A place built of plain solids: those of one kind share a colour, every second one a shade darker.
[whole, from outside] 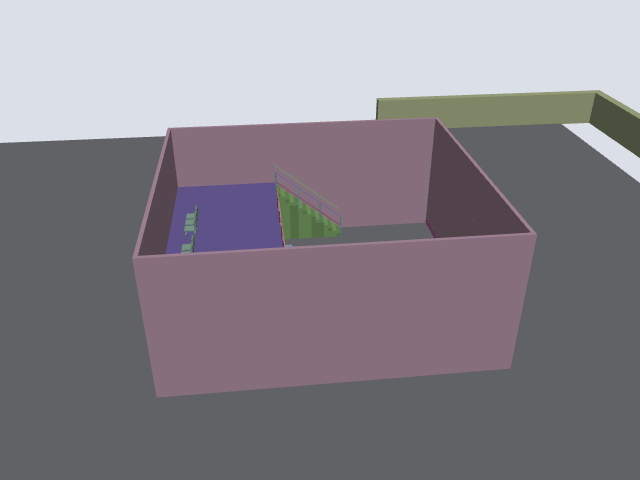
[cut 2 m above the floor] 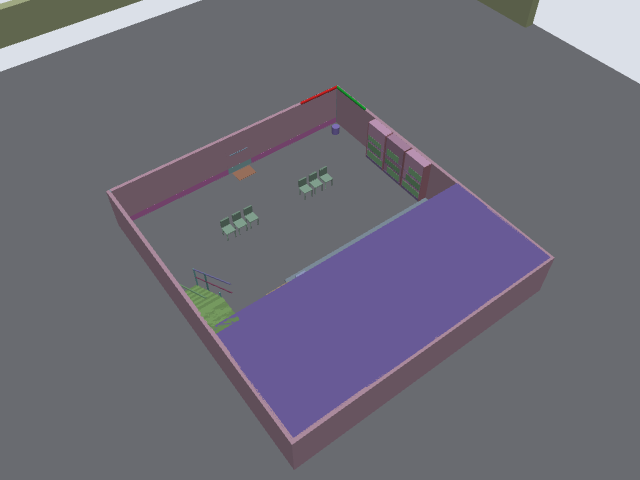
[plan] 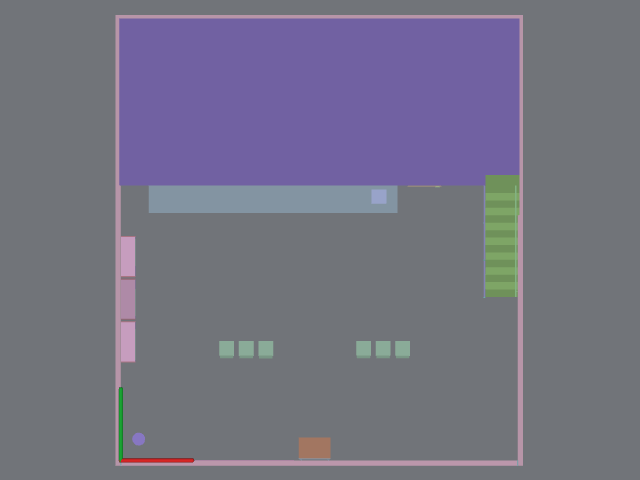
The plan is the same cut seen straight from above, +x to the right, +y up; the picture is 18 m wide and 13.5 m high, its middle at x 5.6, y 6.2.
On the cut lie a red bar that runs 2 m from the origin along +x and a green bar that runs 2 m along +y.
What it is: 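A music school's hall at street level behind a glazed front, one room two levels high, with a raised rear level reached by one straight flight, fitted out in the 1990s to 2020s; 11.2 x 12.4 m, 5.63 m high throughout; its front glazed onto the street; the raised level 2.70 m over the floor, over the rear 4.7 m, open to the hall behind a guard 1.0 m high along its edge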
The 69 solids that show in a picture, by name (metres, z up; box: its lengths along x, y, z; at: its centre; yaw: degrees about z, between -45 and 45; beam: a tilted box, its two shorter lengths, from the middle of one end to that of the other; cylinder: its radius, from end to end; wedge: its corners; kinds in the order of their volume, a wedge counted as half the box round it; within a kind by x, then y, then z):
{
 "upper_1": {"box": [11.26, 4.7, 2.75], "at": [5.58, 10.08, 1.33]},
 "street_hedge_1": {"box": [0.6, 15.85, 2.25], "at": [-14.02, -8.07, 1.07]},
 "street_hedge_2": {"box": [39.8, 0.6, 2.25], "at": [5.58, -16.3, 1.07]},
 "street_hedge_3": {"box": [0.6, 15.85, 2.25], "at": [25.18, -8.07, 1.07]},
 "wall_1": {"box": [0.15, 12.68, 5.68], "at": [-0.07, 6.19, 2.79]},
 "wall_2": {"box": [11.46, 0.15, 5.68], "at": [5.58, 12.46, 2.79]},
 "wall_3": {"box": [0.15, 12.68, 5.68], "at": [11.23, 6.19, 2.79]},
 "window_wall_1": {"box": [4.85, 0.15, 5.68], "at": [2.42, -0.07, 2.79]},
 "window_wall_2": {"box": [1.2, 0.15, 5.68], "at": [5.45, -0.07, 2.79]},
 "window_wall_3": {"box": [5.11, 0.15, 5.68], "at": [8.61, -0.07, 2.79]},
 "stair_step_1": {"box": [0.96, 0.42, 0.22], "at": [10.73, 4.8, 0.06]},
 "stair_step_2": {"box": [0.96, 0.42, 0.39], "at": [10.73, 5.01, 0.14]},
 "stair_step_3": {"box": [0.96, 0.42, 0.56], "at": [10.73, 5.22, 0.23]},
 "stair_step_4": {"box": [0.96, 0.42, 0.73], "at": [10.73, 5.43, 0.31]},
 "stair_step_5": {"box": [0.96, 0.42, 0.9], "at": [10.73, 5.64, 0.4]},
 "stair_step_6": {"box": [0.96, 0.42, 1.06], "at": [10.73, 5.85, 0.48]},
 "stair_step_7": {"box": [0.96, 0.42, 1.23], "at": [10.73, 6.06, 0.57]},
 "stair_step_8": {"box": [0.96, 0.42, 1.4], "at": [10.73, 6.27, 0.65]},
 "stair_step_9": {"box": [0.96, 0.42, 1.57], "at": [10.73, 6.48, 0.74]},
 "stair_step_10": {"box": [0.96, 0.42, 1.74], "at": [10.73, 6.68, 0.82]},
 "stair_step_11": {"box": [0.96, 0.42, 1.91], "at": [10.73, 6.89, 0.9]},
 "stair_step_12": {"box": [0.96, 0.42, 2.08], "at": [10.73, 7.1, 0.99]},
 "stair_step_13": {"box": [0.96, 0.42, 2.25], "at": [10.73, 7.31, 1.07]},
 "stair_step_14": {"box": [0.96, 0.42, 2.42], "at": [10.73, 7.52, 1.16]},
 "stair_step_15": {"box": [0.96, 0.51, 2.58], "at": [10.73, 7.78, 1.24]},
 "shelves_body_1": {"box": [0.4, 1.16, 2.1], "at": [0.2, 3.33, 1.0]},
 "shelves_body_2": {"box": [0.4, 1.16, 2.1], "at": [0.2, 4.54, 1.0]},
 "shelves_body_3": {"box": [0.4, 1.16, 2.1], "at": [0.2, 5.74, 1.0]},
 "shelves_goods_1": {"box": [0.41, 0.88, 0.25], "at": [0.2, 3.26, 1.21]},
 "shelves_goods_2": {"box": [0.41, 0.89, 0.34], "at": [0.2, 3.27, 0.78]},
 "shelves_goods_3": {"box": [0.41, 1.03, 0.36], "at": [0.2, 3.35, 0.31]},
 "shelves_goods_4": {"box": [0.41, 0.76, 0.35], "at": [0.2, 4.45, 1.26]},
 "shelves_goods_5": {"box": [0.41, 0.94, 0.26], "at": [0.2, 4.5, 0.74]},
 "shelves_goods_6": {"box": [0.41, 0.78, 0.35], "at": [0.2, 4.59, 0.31]},
 "shelves_goods_7": {"box": [0.41, 1.02, 0.33], "at": [0.2, 5.73, 0.29]},
 "shelves_goods_8": {"box": [0.41, 0.88, 0.33], "at": [0.2, 5.81, 0.77]},
 "shelves_goods_9": {"box": [0.41, 0.77, 0.33], "at": [0.2, 5.86, 1.26]},
 "counter_top_1": {"box": [7.0, 0.78, 0.04], "at": [4.28, 7.35, 1.02]},
 "stallriser_1": {"box": [4.85, 0.05, 0.35], "at": [2.42, -0.02, 0.12]},
 "stallriser_2": {"box": [5.11, 0.05, 0.35], "at": [8.61, -0.02, 0.12]},
 "stair_guard_rail_1": {"wedge": [[10.2, 4.59, 1.07], [10.2, 4.59, 1.13], [10.2, 7.73, 3.6], [10.2, 7.73, 3.66], [10.25, 4.59, 1.07], [10.25, 4.59, 1.13], [10.25, 7.73, 3.6], [10.25, 7.73, 3.66]]},
 "shelves_shelf_1": {"box": [0.41, 1.1, 0.18], "at": [0.21, 4.54, 0.04]},
 "shelves_shelf_2": {"box": [0.41, 1.1, 0.18], "at": [0.21, 5.74, 0.04]},
 "stair_wall_rail_1": {"wedge": [[11.09, 4.59, 1.07], [11.09, 4.59, 1.12], [11.09, 7.73, 3.61], [11.09, 7.73, 3.66], [11.12, 4.59, 1.07], [11.12, 4.59, 1.12], [11.12, 7.73, 3.61], [11.12, 7.73, 3.66]]},
 "side_chair_1": {"box": [0.38, 0.08, 0.38], "at": [2.98, 2.91, 0.65]},
 "side_chair_2": {"box": [0.42, 0.42, 0.04], "at": [2.98, 3.15, 0.43]},
 "side_chair_3": {"box": [0.38, 0.08, 0.38], "at": [3.52, 2.91, 0.65]},
 "side_chair_4": {"box": [0.42, 0.42, 0.04], "at": [3.52, 3.15, 0.43]},
 "side_chair_5": {"box": [0.38, 0.08, 0.38], "at": [4.08, 2.91, 0.65]},
 "side_chair_6": {"box": [0.42, 0.42, 0.04], "at": [4.08, 3.15, 0.43]},
 "side_chair_7": {"box": [0.42, 0.42, 0.04], "at": [4.65, 11.47, 3.13]},
 "side_chair_8": {"box": [0.42, 0.42, 0.04], "at": [6.15, 11.47, 3.13]},
 "side_chair_9": {"box": [0.42, 0.42, 0.04], "at": [6.7, 11.47, 3.13]},
 "side_chair_10": {"box": [0.38, 0.08, 0.38], "at": [6.83, 2.91, 0.65]},
 "side_chair_11": {"box": [0.42, 0.42, 0.04], "at": [6.83, 3.15, 0.43]},
 "side_chair_12": {"box": [0.42, 0.42, 0.04], "at": [7.25, 11.47, 3.13]},
 "side_chair_13": {"box": [0.38, 0.08, 0.38], "at": [7.38, 2.91, 0.65]},
 "side_chair_14": {"box": [0.42, 0.42, 0.04], "at": [7.38, 3.15, 0.43]},
 "side_chair_15": {"box": [0.38, 0.08, 0.38], "at": [7.92, 2.91, 0.65]},
 "side_chair_16": {"box": [0.42, 0.42, 0.04], "at": [7.92, 3.15, 0.43]},
 "stair_guard_low_1": {"wedge": [[10.21, 4.59, 0.6], [10.21, 4.59, 0.64], [10.21, 7.73, 3.14], [10.21, 7.73, 3.18], [10.24, 4.59, 0.6], [10.24, 4.59, 0.64], [10.24, 7.73, 3.14], [10.24, 7.73, 3.18]]},
 "shelves_cheek_1": {"box": [0.41, 0.032, 2.1], "at": [0.21, 3.9, 1.0]},
 "shelves_cheek_2": {"box": [0.41, 0.032, 2.1], "at": [0.21, 5.1, 1.0]},
 "shelves_cheek_3": {"box": [0.41, 0.032, 2.1], "at": [0.21, 6.3, 1.0]},
 "till_1": {"box": [0.42, 0.4, 0.28], "at": [7.26, 7.42, 1.18]},
 "plant_pot_1": {"cylinder": 0.18, "from": [0.5, 0.6, 0.0], "to": [0.5, 0.6, 0.38]},
 "door_mat_1": {"box": [0.9, 0.6, 0.07], "at": [5.45, 0.35, -0.02]},
 "street_door_kick_1": {"box": [1.2, 0.05, 0.35], "at": [5.45, -0.02, 0.12]},
 "stair_guard_post_1": {"box": [0.05, 0.05, 1.21], "at": [10.22, 5.64, 1.37]}
}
